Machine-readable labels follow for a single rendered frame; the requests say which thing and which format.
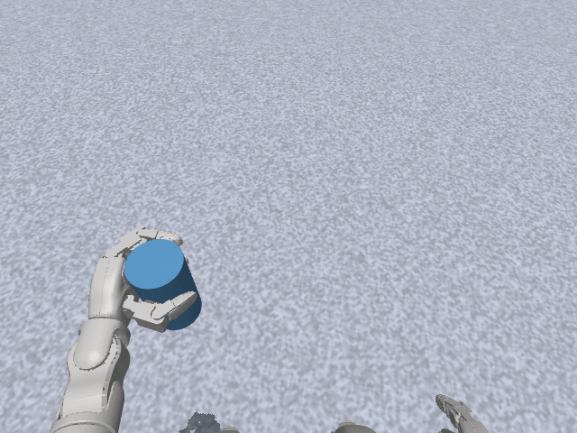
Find can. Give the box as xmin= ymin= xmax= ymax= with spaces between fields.
xmin=124 ymin=239 xmax=202 ymax=330

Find left robot arm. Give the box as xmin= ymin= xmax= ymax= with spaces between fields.
xmin=50 ymin=317 xmax=131 ymax=433

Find right robot hand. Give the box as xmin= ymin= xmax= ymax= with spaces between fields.
xmin=435 ymin=394 xmax=489 ymax=433

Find left robot hand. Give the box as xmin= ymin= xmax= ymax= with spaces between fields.
xmin=88 ymin=225 xmax=197 ymax=333

